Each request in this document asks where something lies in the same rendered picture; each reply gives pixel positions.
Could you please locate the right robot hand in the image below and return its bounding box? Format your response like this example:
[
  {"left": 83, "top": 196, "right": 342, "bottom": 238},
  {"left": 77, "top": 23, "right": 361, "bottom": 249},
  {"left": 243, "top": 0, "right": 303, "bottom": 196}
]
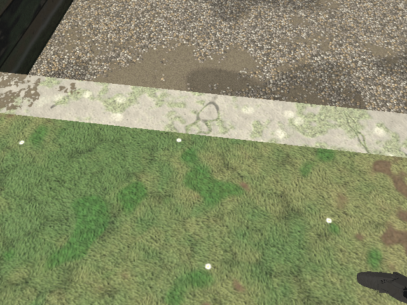
[{"left": 357, "top": 271, "right": 407, "bottom": 303}]

